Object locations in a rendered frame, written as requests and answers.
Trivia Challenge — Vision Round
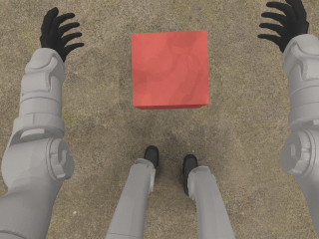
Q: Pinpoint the robot left thigh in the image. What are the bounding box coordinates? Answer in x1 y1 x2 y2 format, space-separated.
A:
105 163 156 239

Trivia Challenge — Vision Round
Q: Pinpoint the robot right thigh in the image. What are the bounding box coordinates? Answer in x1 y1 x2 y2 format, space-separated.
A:
188 171 236 239

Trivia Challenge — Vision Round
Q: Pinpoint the carton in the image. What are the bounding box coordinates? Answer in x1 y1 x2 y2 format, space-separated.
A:
131 30 209 110

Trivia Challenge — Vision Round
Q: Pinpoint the right robot forearm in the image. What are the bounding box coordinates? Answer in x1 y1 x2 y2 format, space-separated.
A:
282 34 319 132

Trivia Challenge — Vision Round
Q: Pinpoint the left robot hand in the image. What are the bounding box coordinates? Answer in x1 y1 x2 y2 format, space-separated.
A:
39 7 85 63

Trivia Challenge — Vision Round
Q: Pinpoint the robot left upper arm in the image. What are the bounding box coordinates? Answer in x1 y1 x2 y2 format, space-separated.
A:
0 137 75 239

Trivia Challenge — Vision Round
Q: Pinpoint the left robot forearm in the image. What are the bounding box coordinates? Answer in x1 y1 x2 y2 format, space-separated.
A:
1 48 66 187

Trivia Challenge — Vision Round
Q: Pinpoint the right robot hand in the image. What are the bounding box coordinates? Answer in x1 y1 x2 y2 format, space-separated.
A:
257 0 309 53

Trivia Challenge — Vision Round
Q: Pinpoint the robot right upper arm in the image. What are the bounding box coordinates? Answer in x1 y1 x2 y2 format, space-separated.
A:
279 128 319 238

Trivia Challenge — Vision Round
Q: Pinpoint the robot thigh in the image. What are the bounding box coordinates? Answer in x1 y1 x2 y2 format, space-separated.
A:
105 163 156 239
188 171 236 239

